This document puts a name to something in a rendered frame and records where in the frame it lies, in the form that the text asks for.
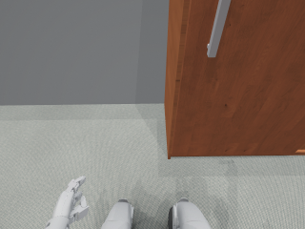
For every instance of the handle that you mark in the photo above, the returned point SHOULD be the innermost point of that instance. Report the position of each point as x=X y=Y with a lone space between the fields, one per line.
x=218 y=26

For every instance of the robot left shin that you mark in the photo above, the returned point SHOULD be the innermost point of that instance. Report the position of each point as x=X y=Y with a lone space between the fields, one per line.
x=123 y=200

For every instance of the robot left hand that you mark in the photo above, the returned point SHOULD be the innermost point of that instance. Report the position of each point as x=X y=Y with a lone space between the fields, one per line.
x=64 y=206

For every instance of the left robot forearm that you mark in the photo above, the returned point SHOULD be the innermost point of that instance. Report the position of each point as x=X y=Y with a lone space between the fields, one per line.
x=58 y=223

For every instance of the robot right thigh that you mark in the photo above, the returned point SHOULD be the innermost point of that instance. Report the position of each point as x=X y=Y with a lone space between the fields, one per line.
x=186 y=215

